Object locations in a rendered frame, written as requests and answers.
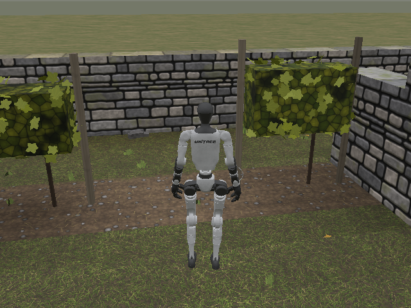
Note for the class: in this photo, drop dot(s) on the robot right forearm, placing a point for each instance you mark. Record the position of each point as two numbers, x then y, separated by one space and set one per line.
234 174

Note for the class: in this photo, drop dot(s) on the left robot shin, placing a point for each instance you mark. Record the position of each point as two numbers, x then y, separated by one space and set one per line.
191 237

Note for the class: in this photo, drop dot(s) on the left robot upper arm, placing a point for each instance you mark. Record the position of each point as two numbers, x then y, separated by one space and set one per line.
182 147

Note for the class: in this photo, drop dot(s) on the right robot upper arm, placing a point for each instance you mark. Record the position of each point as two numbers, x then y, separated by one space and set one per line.
228 148

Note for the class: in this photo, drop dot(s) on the robot shin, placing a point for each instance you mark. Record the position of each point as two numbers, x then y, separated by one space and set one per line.
217 238
191 237

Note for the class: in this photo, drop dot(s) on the right robot shin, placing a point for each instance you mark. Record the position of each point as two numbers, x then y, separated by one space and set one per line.
217 238

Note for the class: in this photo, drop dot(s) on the right robot hand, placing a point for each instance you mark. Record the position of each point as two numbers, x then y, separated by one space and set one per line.
237 192

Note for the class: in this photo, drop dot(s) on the robot left forearm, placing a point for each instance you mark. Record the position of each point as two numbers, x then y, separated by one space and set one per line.
177 173

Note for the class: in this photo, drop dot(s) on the left robot hand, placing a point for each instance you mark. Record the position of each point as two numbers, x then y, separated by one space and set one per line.
175 189

